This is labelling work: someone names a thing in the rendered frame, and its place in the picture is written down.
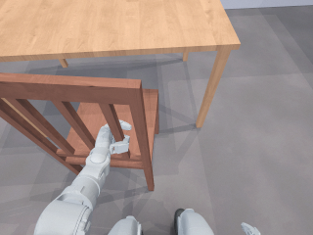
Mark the left robot shin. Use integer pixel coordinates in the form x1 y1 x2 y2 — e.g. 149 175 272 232
126 215 136 220

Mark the table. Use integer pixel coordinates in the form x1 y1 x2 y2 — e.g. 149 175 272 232
0 0 241 137

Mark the left robot upper arm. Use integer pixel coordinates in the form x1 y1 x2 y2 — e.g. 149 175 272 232
35 200 93 235

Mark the robot right thigh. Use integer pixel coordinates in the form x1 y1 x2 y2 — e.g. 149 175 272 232
177 211 214 235

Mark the robot left forearm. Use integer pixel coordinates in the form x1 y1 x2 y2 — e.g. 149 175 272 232
33 146 111 235

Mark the left robot hand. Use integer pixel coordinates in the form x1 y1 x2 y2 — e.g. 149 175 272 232
95 119 132 155

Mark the chair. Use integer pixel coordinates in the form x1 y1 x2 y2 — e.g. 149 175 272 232
0 72 159 191

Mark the right robot hand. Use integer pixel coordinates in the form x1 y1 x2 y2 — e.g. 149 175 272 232
241 222 261 235

